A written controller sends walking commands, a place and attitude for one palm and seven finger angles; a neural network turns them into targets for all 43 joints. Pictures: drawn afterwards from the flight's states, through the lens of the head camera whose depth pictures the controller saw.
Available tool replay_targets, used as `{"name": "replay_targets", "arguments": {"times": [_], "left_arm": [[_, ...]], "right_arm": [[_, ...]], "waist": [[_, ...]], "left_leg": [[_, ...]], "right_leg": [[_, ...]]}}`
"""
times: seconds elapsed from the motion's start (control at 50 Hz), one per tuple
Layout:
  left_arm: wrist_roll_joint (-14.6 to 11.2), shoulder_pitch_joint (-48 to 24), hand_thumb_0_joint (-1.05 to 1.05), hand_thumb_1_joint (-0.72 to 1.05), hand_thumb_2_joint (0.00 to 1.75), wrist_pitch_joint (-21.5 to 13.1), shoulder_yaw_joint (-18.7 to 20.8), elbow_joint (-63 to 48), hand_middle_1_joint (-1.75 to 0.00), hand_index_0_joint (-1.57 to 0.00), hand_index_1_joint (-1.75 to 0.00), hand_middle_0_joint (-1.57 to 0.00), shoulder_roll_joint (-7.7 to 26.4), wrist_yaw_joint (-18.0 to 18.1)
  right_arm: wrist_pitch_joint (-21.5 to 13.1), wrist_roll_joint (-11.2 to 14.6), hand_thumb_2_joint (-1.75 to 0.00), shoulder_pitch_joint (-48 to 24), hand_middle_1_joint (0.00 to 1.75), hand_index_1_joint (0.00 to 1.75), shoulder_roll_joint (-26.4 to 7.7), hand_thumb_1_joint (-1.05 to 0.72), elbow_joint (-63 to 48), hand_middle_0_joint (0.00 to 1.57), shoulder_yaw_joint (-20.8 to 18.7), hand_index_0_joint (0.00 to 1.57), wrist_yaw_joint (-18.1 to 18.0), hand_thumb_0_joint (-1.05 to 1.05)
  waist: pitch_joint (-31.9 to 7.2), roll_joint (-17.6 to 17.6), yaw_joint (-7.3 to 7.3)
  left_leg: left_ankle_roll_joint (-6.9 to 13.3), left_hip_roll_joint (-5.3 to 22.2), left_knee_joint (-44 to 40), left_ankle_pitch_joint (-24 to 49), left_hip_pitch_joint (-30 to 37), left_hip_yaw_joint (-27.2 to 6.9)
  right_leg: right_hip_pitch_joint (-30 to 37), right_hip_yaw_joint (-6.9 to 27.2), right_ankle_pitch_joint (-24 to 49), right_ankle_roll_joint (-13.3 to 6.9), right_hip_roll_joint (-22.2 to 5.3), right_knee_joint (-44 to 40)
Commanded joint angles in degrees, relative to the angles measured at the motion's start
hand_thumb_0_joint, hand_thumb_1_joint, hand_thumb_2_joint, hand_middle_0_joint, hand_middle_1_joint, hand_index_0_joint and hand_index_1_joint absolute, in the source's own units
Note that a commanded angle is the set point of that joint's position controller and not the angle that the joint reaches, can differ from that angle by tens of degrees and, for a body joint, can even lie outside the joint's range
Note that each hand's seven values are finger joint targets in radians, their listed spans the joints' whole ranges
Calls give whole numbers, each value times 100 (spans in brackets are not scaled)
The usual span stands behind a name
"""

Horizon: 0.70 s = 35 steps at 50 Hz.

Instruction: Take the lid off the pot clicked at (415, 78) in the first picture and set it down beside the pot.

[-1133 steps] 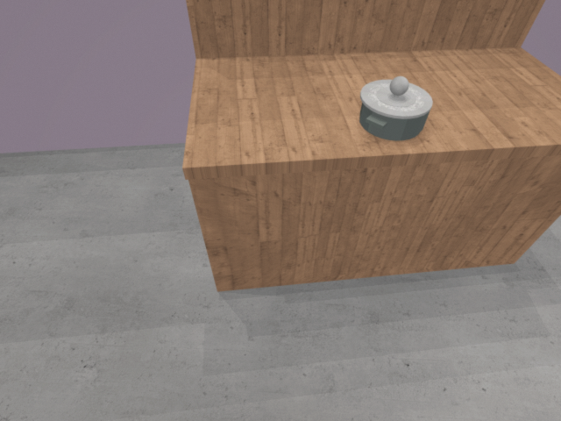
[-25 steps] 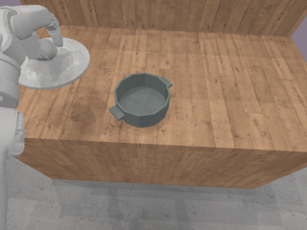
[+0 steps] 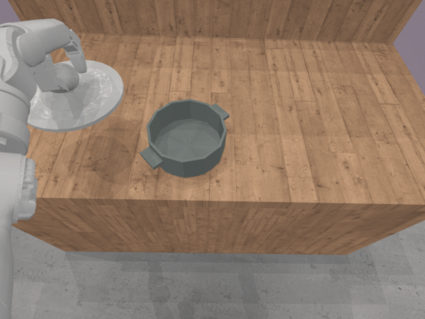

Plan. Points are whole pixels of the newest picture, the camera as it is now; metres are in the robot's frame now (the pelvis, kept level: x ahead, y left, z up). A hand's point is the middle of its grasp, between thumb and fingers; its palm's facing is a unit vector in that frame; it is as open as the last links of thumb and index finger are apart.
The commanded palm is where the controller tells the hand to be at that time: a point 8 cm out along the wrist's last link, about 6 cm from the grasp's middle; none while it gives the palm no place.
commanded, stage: lower the lid onto the table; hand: left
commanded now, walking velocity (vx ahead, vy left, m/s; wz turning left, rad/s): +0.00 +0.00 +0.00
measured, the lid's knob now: (64, 77) +0.54 +0.24 +0.13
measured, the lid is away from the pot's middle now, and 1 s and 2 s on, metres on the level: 0.22 0.23 0.23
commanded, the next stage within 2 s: none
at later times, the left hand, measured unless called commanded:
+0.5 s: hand (59, 92) +0.50 +0.24 +0.13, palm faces -0.42 -0.06 -0.91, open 7.8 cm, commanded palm +0.53 +0.25 +0.19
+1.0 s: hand (60, 106) +0.50 +0.26 +0.09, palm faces -0.46 -0.07 -0.89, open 7.8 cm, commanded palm +0.55 +0.26 +0.15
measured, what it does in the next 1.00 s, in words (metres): stands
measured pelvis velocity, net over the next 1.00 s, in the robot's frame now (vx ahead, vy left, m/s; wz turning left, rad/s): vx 0.00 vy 0.01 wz -0.02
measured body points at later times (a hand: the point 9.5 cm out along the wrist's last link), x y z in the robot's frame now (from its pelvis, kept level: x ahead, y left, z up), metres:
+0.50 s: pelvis +0.00 +0.00 +0.00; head +0.09 +0.00 +0.44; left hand +0.52 +0.24 +0.18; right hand +0.00 -0.29 -0.13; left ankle -0.04 +0.07 -0.74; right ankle -0.02 -0.14 -0.74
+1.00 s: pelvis +0.00 +0.01 -0.01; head +0.11 +0.02 +0.43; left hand +0.52 +0.26 +0.14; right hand -0.03 -0.27 -0.12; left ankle -0.04 +0.07 -0.74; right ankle -0.02 -0.14 -0.74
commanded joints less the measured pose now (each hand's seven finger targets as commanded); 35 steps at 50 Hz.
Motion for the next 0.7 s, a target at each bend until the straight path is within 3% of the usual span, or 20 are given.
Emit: {"name": "replay_targets", "arguments": {"times": [0.0, 0.02, 0.06, 0.08, 0.1, 0.14, 0.18, 0.2, 0.24, 0.28, 0.3, 0.32, 0.4, 0.44, 0.46, 0.5, 0.58, 0.62, 0.68], "left_arm": [[12, -3174, 0, 65, 96, -47, 545, -1286, -105, -82, -106, -82, 1864, 308], [-51, -3109, 0, 65, 96, -66, 400, -1311, -105, -82, -106, -82, 1654, 281], [-56, -3226, 0, 65, 96, -72, 389, -1389, -105, -82, -106, -82, 1713, 265], [-61, -3174, 0, 65, 96, -73, 277, -1283, -105, -82, -106, -82, 1574, 265], [-72, -3140, 0, 65, 96, -77, 273, -1210, -105, -82, -106, -82, 1577, 264], [-89, -3180, 0, 65, 96, -159, 416, -1436, -105, -82, -106, -82, 1784, 287], [-111, -3130, 0, 65, 96, -220, 402, -1361, -105, -82, -106, -82, 1811, 305], [-135, -3158, 0, 65, 96, -230, 218, -1305, -105, -82, -106, -82, 1599, 298], [-150, -3219, 0, 65, 96, -295, 355, -1550, -105, -82, -106, -82, 1761, 336], [-138, -3154, 0, 65, 96, -338, 350, -1477, -105, -82, -106, -82, 1741, 375], [-154, -2990, 0, 65, 96, -350, 392, -1321, -105, -82, -106, -82, 1775, 388], [-194, -3053, 0, 65, 96, -396, 429, -1503, -105, -82, -106, -82, 1838, 386], [-125, -3122, 0, 65, 96, -394, 439, -1556, -105, -82, -106, -82, 1779, 484], [-104, -3014, 0, 65, 96, -412, 588, -1508, -105, -82, -106, -82, 1891, 527], [-80, -2670, 0, 65, 96, -391, 628, -1041, -105, -82, -106, -82, 1917, 540], [-118, -2665, 0, 65, 96, -354, 531, -932, -105, -82, -106, -82, 1836, 525], [40, -2894, 0, 65, 96, -383, 569, -1297, -105, -82, -106, -82, 1900, 584], [35, -2729, 0, 65, 96, -439, 584, -1135, -105, -82, -106, -82, 1889, 575], [-21, -2667, 0, 65, 96, -446, 576, -1004, -105, -82, -106, -82, 1853, 555]], "right_arm": [[-7, 3, -90, 581, 30, 30, -1027, -90, -345, 20, -315, 20, -93, 0], [-5, 4, -90, 556, 30, 30, -1017, -90, -365, 20, -335, 20, -94, 0], [31, 16, -90, 572, 30, 30, -1046, -90, -308, 20, -342, 20, -106, 0], [46, 35, -90, 589, 30, 30, -1036, -90, -304, 20, -332, 20, -123, 0], [38, 44, -90, 580, 30, 30, -1048, -90, -283, 20, -335, 20, -136, 0], [45, 26, -90, 602, 30, 30, -1064, -90, -272, 20, -337, 20, -162, 0], [40, 53, -90, 593, 30, 30, -1044, -90, -276, 20, -306, 20, -208, 0], [32, 67, -90, 591, 30, 30, -1038, -90, -258, 20, -294, 20, -227, 0], [23, 57, -90, 600, 30, 30, -1048, -90, -239, 20, -312, 20, -236, 0], [-2, 56, -90, 644, 30, 30, -1040, -90, -233, 20, -294, 20, -264, 0], [-20, 69, -90, 680, 30, 30, -1039, -90, -224, 20, -285, 20, -282, 0], [-26, 75, -90, 650, 30, 30, -1060, -90, -229, 20, -281, 20, -295, 0], [-45, 47, -90, 715, 30, 30, -1045, -90, -203, 20, -305, 20, -295, 0], [-46, 14, -90, 748, 30, 30, -1055, -90, -195, 20, -318, 20, -272, 0], [-51, 45, -90, 765, 30, 30, -1042, -90, -198, 20, -290, 20, -282, 0], [-30, 68, -90, 767, 30, 30, -1068, -90, -180, 20, -276, 20, -283, 0], [14, 15, -90, 798, 30, 30, -1060, -90, -194, 20, -326, 20, -257, 0], [12, 16, -90, 836, 30, 30, -1057, -90, -192, 20, -334, 20, -257, 0], [22, 3, -90, 899, 30, 30, -1060, -90, -171, 20, -346, 20, -266, 0]], "waist": [[-2964, 262, 23], [-2969, 266, 17], [-2878, 290, -28], [-2815, 262, -69], [-2691, 276, -82], [-2905, 374, -66], [-2827, 368, -89], [-2702, 404, -132], [-2820, 583, -95], [-2832, 627, -98], [-2758, 448, -115], [-2810, 538, -75], [-2872, 700, -86], [-2947, 639, -61], [-2751, 396, -71], [-2584, 238, -78], [-3001, 567, -58], [-2860, 558, -61], [-2911, 460, -119]], "left_leg": [[23, 95, 341, 3804, 2110, -411], [47, 76, 382, 3904, 2093, -385], [55, 109, 354, 3618, 2111, -382], [53, 98, 342, 3540, 2095, -395], [71, 100, 339, 3244, 2008, -348], [83, 113, 375, 3327, 2108, -341], [96, 94, 346, 3069, 1982, -313], [92, 97, 310, 2870, 1910, -302], [87, 128, 378, 3113, 2078, -327], [85, 132, 368, 3102, 2076, -328], [97, 128, 364, 2963, 1951, -316], [91, 155, 379, 3226, 2015, -318], [38, 187, 389, 3420, 2214, -382], [34, 197, 457, 3685, 2244, -390], [47, 173, 450, 3471, 2010, -374], [64, 165, 370, 2996, 1688, -315], [8, 179, 499, 3695, 2057, -378], [-43, 212, 574, 3970, 2102, -427], [14, 192, 582, 3623, 2015, -368]], "right_leg": [[738, -14, 2394, -282, 283, 175], [683, -1, 2482, -282, 268, 187], [618, -22, 2303, -257, 282, 150], [541, -41, 2180, -267, 294, 141], [492, -43, 2045, -267, 286, 111], [550, -18, 2101, -264, 278, 159], [583, -10, 2029, -272, 269, 142], [503, -35, 1897, -277, 268, 131], [484, -8, 1986, -285, 271, 161], [469, -15, 1937, -293, 278, 162], [499, -34, 1926, -286, 276, 163], [490, -7, 2073, -296, 251, 191], [338, -40, 1963, -301, 290, 191], [327, -23, 2083, -290, 298, 234], [330, -36, 1989, -286, 305, 241], [384, -56, 1903, -295, 276, 237], [278, -18, 2102, -302, 305, 307], [71, -53, 2013, -308, 327, 331], [65, -54, 1901, -282, 337, 325]]}}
